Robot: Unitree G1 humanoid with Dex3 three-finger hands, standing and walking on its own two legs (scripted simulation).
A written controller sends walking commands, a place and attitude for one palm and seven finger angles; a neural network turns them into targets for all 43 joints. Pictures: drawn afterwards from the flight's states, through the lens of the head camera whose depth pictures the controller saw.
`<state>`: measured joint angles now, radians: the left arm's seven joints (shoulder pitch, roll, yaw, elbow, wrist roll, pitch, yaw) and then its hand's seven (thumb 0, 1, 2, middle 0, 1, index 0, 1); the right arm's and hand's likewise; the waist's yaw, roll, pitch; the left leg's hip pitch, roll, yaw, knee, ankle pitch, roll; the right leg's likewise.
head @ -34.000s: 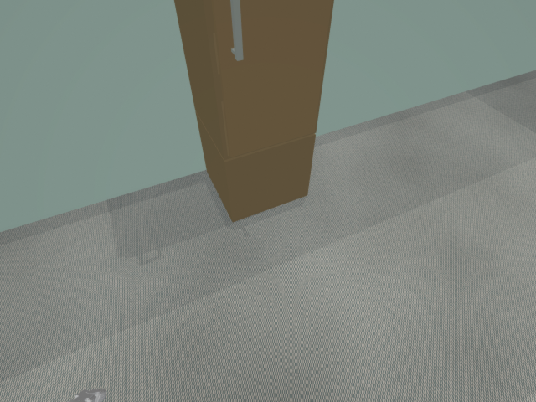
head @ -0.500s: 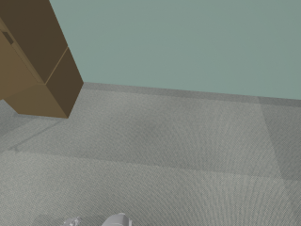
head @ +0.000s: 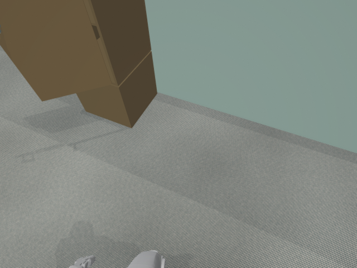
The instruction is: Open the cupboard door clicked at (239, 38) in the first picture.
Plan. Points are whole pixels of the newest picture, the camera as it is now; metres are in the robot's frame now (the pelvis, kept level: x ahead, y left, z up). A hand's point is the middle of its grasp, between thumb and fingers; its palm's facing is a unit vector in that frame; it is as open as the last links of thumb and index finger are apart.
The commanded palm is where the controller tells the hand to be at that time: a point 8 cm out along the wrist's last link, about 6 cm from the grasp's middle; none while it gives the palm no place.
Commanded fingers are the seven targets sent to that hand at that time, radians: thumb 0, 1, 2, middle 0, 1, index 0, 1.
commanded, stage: turn to face it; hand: left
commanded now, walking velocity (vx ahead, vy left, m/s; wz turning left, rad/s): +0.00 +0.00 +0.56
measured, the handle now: out of the picture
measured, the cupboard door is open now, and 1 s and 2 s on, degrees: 44 44 44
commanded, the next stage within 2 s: take the last steps up to it in 0.56 s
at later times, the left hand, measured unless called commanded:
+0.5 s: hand out of the picture +0.05 +0.23 -0.15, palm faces +0.24 -0.94 -0.25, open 7.4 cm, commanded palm none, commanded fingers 0.00 0.90 0.90 -0.20 -0.30 -0.20 -0.30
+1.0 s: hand out of the picture +0.00 +0.23 -0.16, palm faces +0.39 -0.90 -0.20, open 7.4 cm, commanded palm none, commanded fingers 0.00 0.90 0.90 -0.20 -0.30 -0.20 -0.30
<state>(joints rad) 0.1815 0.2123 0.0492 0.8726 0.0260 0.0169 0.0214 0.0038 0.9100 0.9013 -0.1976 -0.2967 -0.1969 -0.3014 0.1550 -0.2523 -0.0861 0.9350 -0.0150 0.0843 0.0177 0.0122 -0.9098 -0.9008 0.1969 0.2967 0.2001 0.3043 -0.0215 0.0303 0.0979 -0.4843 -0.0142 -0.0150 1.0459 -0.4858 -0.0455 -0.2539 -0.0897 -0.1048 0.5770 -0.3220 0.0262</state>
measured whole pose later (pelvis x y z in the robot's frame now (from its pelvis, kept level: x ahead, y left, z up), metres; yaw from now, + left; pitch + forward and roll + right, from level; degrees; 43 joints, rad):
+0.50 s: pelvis +0.01 +0.01 +0.01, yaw +13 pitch +1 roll -1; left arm 0.17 0.23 0.06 0.92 0.01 0.04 0.01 0.01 0.91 0.90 -0.20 -0.30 -0.19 -0.30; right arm 0.18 -0.19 -0.04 0.95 -0.02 0.04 -0.01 0.01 -0.91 -0.90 0.20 0.30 0.20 0.30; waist -0.01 0.02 0.07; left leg -0.31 -0.01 -0.03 0.52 -0.23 0.02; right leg -0.31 -0.04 -0.05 0.66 -0.36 0.05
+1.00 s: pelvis +0.04 +0.03 +0.01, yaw +21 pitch +0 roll +0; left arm 0.23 0.21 0.07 1.02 0.03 0.04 -0.02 0.01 0.91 0.90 -0.20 -0.30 -0.20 -0.30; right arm 0.28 -0.18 -0.04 1.01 -0.03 -0.02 -0.01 0.01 -0.91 -0.90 0.20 0.30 0.20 0.30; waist 0.00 -0.01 0.04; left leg -0.21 -0.02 0.06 0.45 -0.25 0.05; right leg -0.46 -0.09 -0.08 0.99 -0.40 0.02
